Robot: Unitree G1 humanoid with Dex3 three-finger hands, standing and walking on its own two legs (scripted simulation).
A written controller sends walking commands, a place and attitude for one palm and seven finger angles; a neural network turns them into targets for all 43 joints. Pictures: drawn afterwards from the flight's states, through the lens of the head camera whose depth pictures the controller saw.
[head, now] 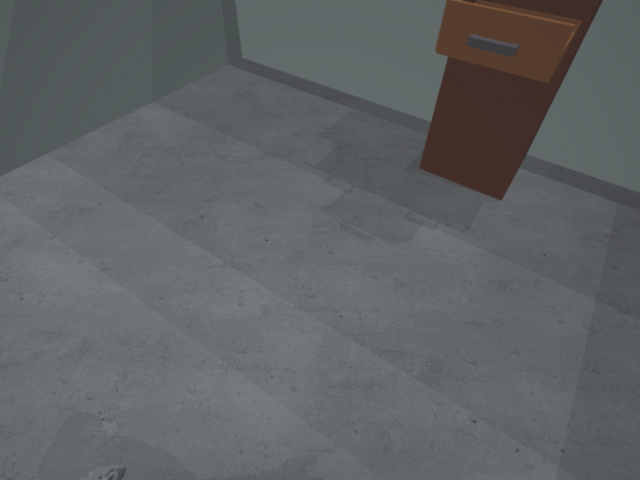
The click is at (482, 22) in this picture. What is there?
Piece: drawer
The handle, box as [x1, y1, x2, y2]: [466, 33, 519, 57]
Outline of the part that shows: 466,45 512,57 519,46 519,43 515,45 478,36 477,33 473,35 471,34 468,37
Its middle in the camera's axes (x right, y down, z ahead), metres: +0.55 -0.62 +1.23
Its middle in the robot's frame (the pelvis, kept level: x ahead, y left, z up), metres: +1.36 -0.48 +0.01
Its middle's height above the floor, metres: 0.78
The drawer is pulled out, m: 0.27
